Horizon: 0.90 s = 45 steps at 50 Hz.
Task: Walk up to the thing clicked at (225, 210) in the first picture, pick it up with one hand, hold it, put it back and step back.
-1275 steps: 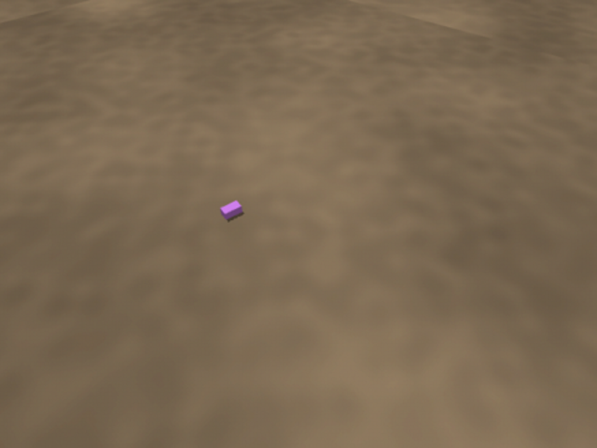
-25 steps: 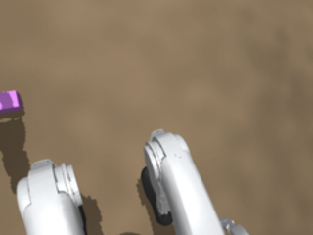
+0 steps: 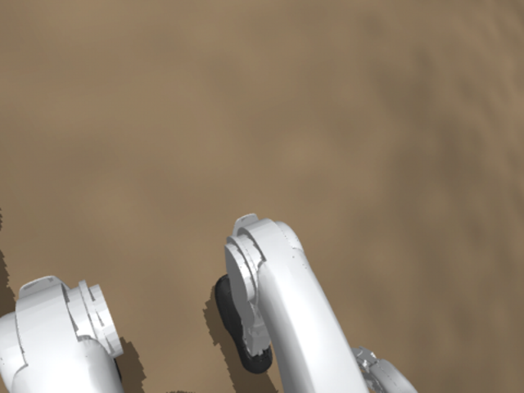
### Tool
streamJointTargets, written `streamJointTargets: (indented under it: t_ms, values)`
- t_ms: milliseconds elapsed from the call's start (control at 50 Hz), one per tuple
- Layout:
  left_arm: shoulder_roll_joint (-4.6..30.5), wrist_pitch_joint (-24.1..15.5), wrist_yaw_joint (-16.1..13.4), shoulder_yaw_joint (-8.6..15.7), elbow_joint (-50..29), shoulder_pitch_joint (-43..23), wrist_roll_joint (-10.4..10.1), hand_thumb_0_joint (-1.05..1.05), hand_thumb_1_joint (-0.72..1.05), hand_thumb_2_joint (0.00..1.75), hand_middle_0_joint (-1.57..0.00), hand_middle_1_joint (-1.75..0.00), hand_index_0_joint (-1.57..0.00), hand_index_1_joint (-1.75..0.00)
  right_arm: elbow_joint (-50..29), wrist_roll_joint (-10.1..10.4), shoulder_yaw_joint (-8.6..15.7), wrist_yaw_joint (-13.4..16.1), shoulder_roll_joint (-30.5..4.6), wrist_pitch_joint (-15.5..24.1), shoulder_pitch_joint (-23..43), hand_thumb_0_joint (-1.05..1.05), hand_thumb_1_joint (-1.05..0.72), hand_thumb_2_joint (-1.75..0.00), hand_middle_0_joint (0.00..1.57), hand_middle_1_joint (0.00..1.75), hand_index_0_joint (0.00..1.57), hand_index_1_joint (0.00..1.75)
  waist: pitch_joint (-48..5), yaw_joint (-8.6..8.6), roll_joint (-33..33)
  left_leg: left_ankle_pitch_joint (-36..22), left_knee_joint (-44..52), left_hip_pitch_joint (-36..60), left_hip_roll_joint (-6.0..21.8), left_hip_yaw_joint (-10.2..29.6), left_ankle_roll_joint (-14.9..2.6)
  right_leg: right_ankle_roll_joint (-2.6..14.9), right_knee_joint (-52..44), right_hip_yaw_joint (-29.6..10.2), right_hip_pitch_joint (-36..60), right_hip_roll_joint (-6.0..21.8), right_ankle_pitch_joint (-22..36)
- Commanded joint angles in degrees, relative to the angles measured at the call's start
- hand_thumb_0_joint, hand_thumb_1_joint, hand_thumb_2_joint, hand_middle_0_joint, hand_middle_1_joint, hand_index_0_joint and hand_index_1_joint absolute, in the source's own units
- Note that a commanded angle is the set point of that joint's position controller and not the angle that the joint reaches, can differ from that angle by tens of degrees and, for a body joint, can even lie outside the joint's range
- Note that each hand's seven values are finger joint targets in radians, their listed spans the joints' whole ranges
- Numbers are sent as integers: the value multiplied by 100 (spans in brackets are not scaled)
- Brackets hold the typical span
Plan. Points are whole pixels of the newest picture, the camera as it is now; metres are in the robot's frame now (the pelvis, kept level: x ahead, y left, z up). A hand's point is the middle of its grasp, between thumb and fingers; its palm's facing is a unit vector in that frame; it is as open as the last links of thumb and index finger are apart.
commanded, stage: rest palm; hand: left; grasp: from above
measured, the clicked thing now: out of the picture +0.49 +0.31 -0.29
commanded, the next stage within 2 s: close in 1.20 s
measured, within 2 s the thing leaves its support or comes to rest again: neither
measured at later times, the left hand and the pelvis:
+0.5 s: hand out of the picture +0.48 +0.31 -0.25, palm faces -0.45 -0.12 -0.88, open 12.3 cm; pelvis +0.00 +0.00 -0.01, yaw -2 degrees
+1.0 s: hand out of the picture +0.47 +0.30 -0.26, palm faces -0.44 -0.11 -0.89, open 11.7 cm; pelvis +0.00 +0.00 -0.01, yaw -3 degrees
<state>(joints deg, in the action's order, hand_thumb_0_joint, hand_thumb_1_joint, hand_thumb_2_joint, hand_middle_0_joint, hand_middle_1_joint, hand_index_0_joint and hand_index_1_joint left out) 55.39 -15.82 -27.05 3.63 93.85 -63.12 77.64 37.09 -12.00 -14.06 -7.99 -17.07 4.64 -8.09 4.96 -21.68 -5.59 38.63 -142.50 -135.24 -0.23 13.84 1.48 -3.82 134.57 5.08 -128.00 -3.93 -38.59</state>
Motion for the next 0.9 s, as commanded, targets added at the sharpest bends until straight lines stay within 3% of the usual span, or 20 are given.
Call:
streamJointTargets:
  t_ms: [0,20,80,220,240,260,280,400,460,500,540,600,720,780,880]
  values:
    - [1458,39,-407,222,-716,-1836,-32,0,-19,73,-38,-69,-37,-70,6,-35,510,45,-1864,117,-1056,0,-90,-90,20,30,20,30,-3524,-205,2949,-740,1417,3130,149,-667,-193,521,-1070,886,1528,-114,1161]
    - [1331,59,-407,145,-695,-1773,-42,0,-19,72,-37,-68,-37,-69,-18,-51,494,21,-1821,168,-1051,0,-90,-90,20,30,20,30,-3527,-225,2986,-776,1397,3164,149,-680,-195,520,-1049,863,1566,-118,1212]
    - [1517,131,-428,319,-615,-1646,-106,0,-19,72,-37,-69,-36,-69,35,-87,455,-15,-1867,229,-1153,0,-90,-90,20,30,20,30,-3610,-275,2867,-983,1284,3104,170,-653,-217,481,-1032,880,1776,-142,1430]
    - [1636,153,-377,284,-644,-1423,-187,0,-21,73,-37,-67,-36,-68,28,-158,372,-89,-1922,270,-1059,0,-90,-90,20,30,20,30,-3534,-245,3110,-1209,1221,3121,210,-595,-163,506,-961,942,1860,-184,1580]
    - [1757,150,-394,412,-676,-1362,-209,0,-21,73,-36,-68,-35,-69,62,-174,342,-89,-1918,253,-1143,0,-90,-90,20,30,20,30,-3680,-252,3028,-1372,1191,3154,214,-583,-178,484,-969,947,2078,-188,1752]
    - [1722,159,-381,381,-632,-1301,-218,0,-22,73,-36,-68,-35,-69,26,-164,332,-104,-1940,258,-1118,0,-90,-90,20,30,20,30,-3586,-273,2947,-1435,1106,3097,211,-598,-193,477,-954,937,2075,-177,1821]
    - [1767,148,-400,435,-633,-1248,-264,0,-21,72,-36,-68,-35,-69,39,-185,328,-103,-1946,255,-1100,0,-90,-90,20,30,20,30,-3628,-217,2944,-1397,1132,3039,215,-597,-199,471,-1004,933,2149,-194,1810]
    - [1666,64,-403,277,-680,-1254,-232,0,-22,74,-37,-66,-35,-67,-15,-184,312,-139,-1990,283,-1012,0,-90,-90,20,30,20,30,-3404,-294,2918,-1302,1077,3060,237,-559,-187,478,-988,978,2022,-216,1699]
    - [1788,16,-520,409,-505,-1178,-254,0,-20,73,-38,-65,-36,-67,-4,-211,222,-153,-1967,282,-964,0,-90,-90,20,30,20,30,-3314,-277,2895,-1227,1109,2960,242,-519,-175,494,-992,1044,1998,-221,1619]
    - [1619,2,-544,247,-482,-1233,-162,0,-20,73,-38,-66,-36,-67,-10,-227,266,-172,-2002,291,-977,0,-91,-90,20,30,20,30,-3238,-369,3030,-1251,1156,3067,253,-501,-151,494,-935,1057,1936,-225,1644]
    - [1723,-7,-601,302,-456,-1302,-210,0,-20,73,-38,-66,-36,-67,2,-229,210,-167,-1993,302,-883,0,-90,-90,20,30,20,30,-3230,-332,2935,-1093,1140,2954,256,-477,-170,485,-974,1087,1886,-235,1534]
    - [1545,-4,-650,121,-316,-1263,-167,0,-18,72,-38,-66,-38,-67,10,-233,222,-180,-1985,346,-802,0,-90,-90,20,30,20,30,-3100,-364,2912,-950,1140,2932,261,-481,-173,472,-965,1077,1835,-243,1454]
    - [1580,-15,-794,151,-304,-1405,-199,0,-14,68,-41,-65,-40,-65,31,-251,173,-246,-2047,457,-827,0,-91,-90,20,30,20,30,-3157,-406,2990,-1108,1200,3109,278,-391,-126,462,-891,1140,1844,-224,1571]
    - [1492,17,-819,28,-89,-1280,-190,0,-13,67,-41,-66,-41,-66,-13,-275,117,-269,-2008,499,-724,0,-91,-91,20,30,20,30,-3015,-421,2828,-985,1142,2927,280,-428,-152,446,-932,1119,1892,-244,1513]
    - [1595,46,-912,101,-139,-1385,-180,0,-9,64,-44,-64,-44,-64,-19,-287,117,-317,-2090,579,-755,0,-91,-91,20,30,20,30,-3028,-431,3029,-998,1202,3040,282,-376,-120,457,-877,1152,1821,-235,1508]
